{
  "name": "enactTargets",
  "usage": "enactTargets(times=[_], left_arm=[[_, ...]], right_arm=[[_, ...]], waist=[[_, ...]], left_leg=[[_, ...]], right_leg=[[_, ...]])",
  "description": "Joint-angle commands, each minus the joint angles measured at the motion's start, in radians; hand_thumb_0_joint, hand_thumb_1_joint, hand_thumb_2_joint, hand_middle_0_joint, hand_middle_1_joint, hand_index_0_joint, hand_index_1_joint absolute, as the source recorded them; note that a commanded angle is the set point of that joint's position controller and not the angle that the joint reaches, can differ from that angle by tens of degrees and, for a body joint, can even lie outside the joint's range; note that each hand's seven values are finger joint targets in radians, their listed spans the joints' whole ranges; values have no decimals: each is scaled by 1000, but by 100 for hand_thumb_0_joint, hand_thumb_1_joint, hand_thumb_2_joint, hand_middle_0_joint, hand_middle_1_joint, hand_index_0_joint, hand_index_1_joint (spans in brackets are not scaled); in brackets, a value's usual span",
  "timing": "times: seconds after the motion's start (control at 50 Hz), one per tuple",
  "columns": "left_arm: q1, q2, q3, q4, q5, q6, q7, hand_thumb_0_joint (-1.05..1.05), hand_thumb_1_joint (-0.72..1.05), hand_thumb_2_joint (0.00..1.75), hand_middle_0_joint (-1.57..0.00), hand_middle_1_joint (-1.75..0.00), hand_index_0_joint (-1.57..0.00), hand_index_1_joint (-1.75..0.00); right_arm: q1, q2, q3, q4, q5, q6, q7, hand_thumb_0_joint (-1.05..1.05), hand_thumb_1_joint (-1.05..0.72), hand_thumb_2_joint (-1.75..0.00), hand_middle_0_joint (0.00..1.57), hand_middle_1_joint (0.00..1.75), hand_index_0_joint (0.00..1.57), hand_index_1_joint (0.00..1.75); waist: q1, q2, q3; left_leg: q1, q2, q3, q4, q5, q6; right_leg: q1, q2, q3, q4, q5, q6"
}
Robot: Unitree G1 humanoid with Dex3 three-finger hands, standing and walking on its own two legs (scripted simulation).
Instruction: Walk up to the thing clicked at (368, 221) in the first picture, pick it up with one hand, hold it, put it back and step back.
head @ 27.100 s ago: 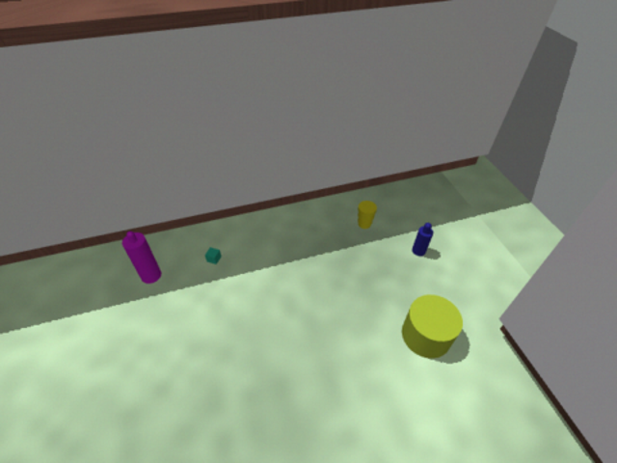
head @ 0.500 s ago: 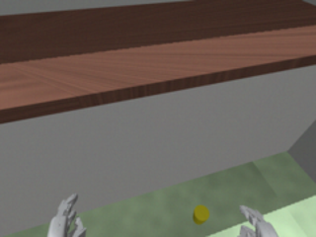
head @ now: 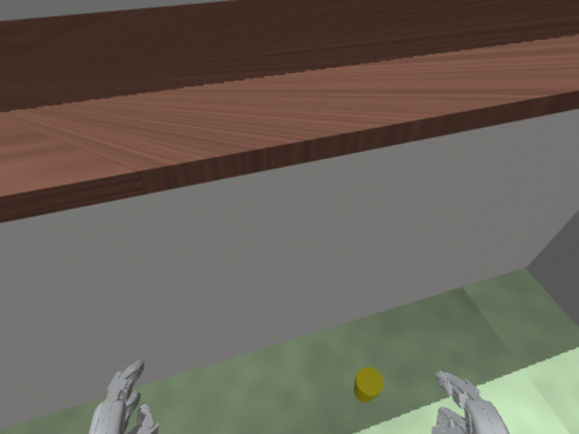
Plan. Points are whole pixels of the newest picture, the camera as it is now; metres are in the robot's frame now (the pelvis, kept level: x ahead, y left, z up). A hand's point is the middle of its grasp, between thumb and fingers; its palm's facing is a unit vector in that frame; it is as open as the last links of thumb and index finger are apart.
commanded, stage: home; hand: right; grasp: from above
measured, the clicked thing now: (366, 386) +0.41 -0.23 -0.66
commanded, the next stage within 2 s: stand in 1.38 s
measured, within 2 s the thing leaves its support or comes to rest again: neither
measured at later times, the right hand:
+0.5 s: hand (438, 432) +0.17 -0.18 -0.05, palm faces +0.03 +0.98 -0.20, open 7.4 cm
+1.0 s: hand (438, 431) +0.17 -0.18 -0.05, palm faces +0.03 +0.98 -0.20, open 7.4 cm
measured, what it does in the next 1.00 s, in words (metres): stands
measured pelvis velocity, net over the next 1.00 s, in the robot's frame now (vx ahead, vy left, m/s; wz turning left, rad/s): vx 0.01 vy -0.01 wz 0.00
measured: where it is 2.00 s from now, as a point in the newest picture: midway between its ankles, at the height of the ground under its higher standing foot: outside the picture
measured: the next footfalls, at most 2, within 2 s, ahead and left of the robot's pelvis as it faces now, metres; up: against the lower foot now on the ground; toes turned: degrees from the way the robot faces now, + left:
none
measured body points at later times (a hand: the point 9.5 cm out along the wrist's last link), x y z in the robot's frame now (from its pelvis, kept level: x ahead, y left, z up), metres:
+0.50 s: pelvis +0.01 -0.01 +0.00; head +0.02 -0.01 +0.45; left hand +0.17 +0.24 -0.06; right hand +0.16 -0.23 -0.03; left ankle +0.01 +0.13 -0.68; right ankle +0.00 -0.11 -0.68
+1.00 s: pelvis +0.01 -0.01 +0.00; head +0.02 -0.01 +0.45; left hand +0.16 +0.24 -0.06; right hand +0.17 -0.24 -0.03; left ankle +0.01 +0.13 -0.68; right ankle +0.00 -0.11 -0.68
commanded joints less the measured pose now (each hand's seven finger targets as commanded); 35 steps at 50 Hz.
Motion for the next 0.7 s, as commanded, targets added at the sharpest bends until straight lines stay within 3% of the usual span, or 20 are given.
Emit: enactTargets(times=[0.0,0.34,0.48,0.56,0.62,0.68], left_arm=[[-78,129,62,-163,-1,-67,14,0,90,90,-20,-30,-20,-30],[-80,124,62,-157,-2,-66,12,0,90,90,-20,-30,-20,-30],[-74,125,63,-152,0,-64,12,0,90,90,-20,-30,-20,-30],[-68,126,66,-152,1,-62,10,0,90,90,-20,-30,-20,-30],[-81,128,63,-155,1,-59,10,0,90,90,-20,-30,-20,-30],[-78,124,63,-158,1,-58,8,0,90,90,-20,-30,-20,-30]], right_arm=[[-24,-104,-68,-189,-2,-52,-4,0,-90,-90,20,30,20,30],[-22,-103,-61,-192,-6,-50,-6,0,-90,-90,20,30,20,30],[-23,-104,-58,-201,-9,-49,-7,0,-90,-90,20,30,20,30],[-11,-102,-54,-202,-12,-48,-7,0,-90,-90,20,30,20,30],[-33,-104,-53,-191,-9,-51,-6,0,-90,-90,20,30,20,30],[-25,-100,-52,-199,-9,-48,-6,0,-90,-90,20,30,20,30]], waist=[[-6,-13,-80],[-9,17,-64],[-11,-7,-70],[-6,-17,-97],[-3,-4,-55],[-9,-25,-71]], left_leg=[[70,-25,10,-143,127,18],[83,-24,7,-150,141,14],[79,-25,11,-135,169,18],[88,-27,12,-117,225,20],[75,-26,12,-136,173,16],[71,-26,12,-130,165,18]], right_leg=[[67,18,-1,-186,185,-11],[55,17,-6,-173,197,-14],[75,12,3,-178,239,-7],[96,11,4,-168,313,-3],[68,11,9,-180,242,-7],[72,10,14,-185,236,-4]])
